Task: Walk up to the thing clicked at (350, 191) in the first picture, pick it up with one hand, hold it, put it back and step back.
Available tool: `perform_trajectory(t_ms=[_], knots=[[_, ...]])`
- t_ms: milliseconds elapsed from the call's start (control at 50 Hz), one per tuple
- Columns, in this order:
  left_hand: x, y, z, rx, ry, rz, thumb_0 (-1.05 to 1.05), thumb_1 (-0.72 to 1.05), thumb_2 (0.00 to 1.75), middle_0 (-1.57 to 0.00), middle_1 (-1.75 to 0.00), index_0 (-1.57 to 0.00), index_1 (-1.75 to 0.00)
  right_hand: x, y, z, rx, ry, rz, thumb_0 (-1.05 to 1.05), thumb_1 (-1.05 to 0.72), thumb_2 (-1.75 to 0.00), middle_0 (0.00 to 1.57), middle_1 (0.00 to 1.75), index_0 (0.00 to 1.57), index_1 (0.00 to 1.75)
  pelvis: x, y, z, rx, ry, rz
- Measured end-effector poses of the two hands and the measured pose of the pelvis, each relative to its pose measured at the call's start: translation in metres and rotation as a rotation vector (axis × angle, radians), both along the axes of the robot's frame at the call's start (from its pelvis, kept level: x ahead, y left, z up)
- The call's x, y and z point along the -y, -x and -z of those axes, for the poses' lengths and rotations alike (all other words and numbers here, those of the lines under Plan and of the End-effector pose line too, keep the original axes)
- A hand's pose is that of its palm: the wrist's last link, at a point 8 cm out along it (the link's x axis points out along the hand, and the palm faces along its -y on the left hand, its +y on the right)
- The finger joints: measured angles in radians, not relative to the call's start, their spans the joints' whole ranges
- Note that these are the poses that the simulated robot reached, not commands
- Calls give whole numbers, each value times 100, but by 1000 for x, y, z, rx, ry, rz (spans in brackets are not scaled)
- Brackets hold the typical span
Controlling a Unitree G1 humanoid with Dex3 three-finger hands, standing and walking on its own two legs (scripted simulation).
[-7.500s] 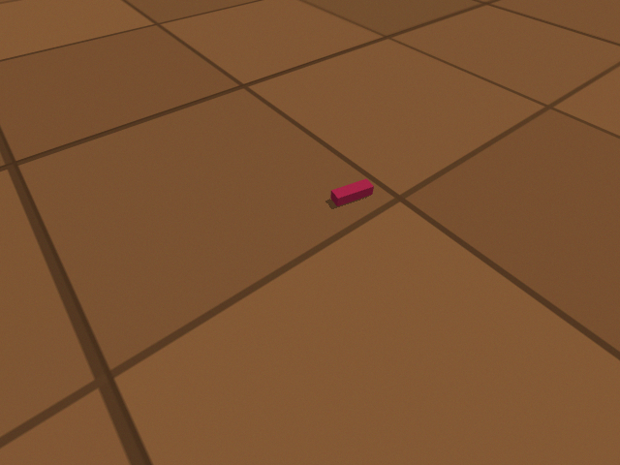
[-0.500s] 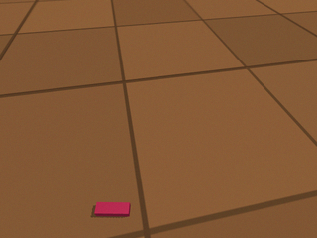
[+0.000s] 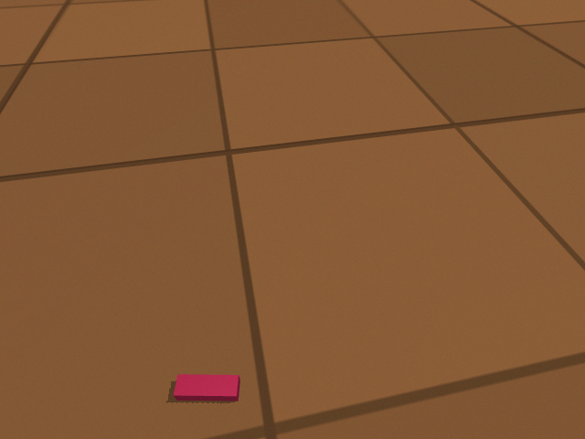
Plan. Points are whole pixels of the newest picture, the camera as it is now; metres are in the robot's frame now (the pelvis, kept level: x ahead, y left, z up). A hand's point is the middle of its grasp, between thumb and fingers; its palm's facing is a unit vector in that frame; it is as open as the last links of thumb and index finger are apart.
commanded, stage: stand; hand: left
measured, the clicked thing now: (207, 387) +0.43 +0.27 -0.76
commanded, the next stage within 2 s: walk up in 0.66 s
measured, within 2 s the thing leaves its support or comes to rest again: neither
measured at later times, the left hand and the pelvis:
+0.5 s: hand out of the picture +0.07 +0.25 -0.16, palm faces -0.03 -0.94 -0.35, open 7.3 cm; pelvis +0.00 +0.00 +0.00, yaw +0 degrees
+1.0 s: hand out of the picture +0.08 +0.30 -0.18, palm faces -0.03 -0.92 -0.38, open 7.3 cm; pelvis -0.06 +0.04 -0.03, yaw +1 degrees
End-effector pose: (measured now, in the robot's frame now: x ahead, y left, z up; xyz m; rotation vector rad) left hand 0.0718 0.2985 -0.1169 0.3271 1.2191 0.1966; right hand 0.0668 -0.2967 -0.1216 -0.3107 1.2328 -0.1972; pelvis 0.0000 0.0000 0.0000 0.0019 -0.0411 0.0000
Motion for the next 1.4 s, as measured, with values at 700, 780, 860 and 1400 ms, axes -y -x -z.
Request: perform_trajectory(t_ms=[700, 780, 860, 1400], knots=[[-1, -1, 1, -4, -2, -22, 1, 91, 90, -20, -30, -21, -30, 1, -4, 2, -8, 0, -3, 1, -91, -90, 20, 30, 20, 30, 1, -1, 2, -9, 0, 1], [-8, 0, 4, 10, -17, -40, 1, 91, 90, -21, -30, -21, -30, 6, -3, 4, -9, 14, 3, 1, -91, -90, 20, 30, 20, 30, 1, 13, 7, -14, 6, -3], [-18, 3, 8, 24, -32, -31, 1, 91, 90, -21, -30, -21, -30, 10, 3, 6, -5, 44, -1, 1, -91, -90, 20, 30, 20, 30, -5, 30, 13, -12, 9, -8], [-67, 99, 29, -25, -34, 70, 1, 91, 90, -20, -30, -21, -30, -43, 139, 1, 44, 106, 38, 1, -90, -90, 21, 30, 20, 30, -57, 142, 24, -10, 14, 71]])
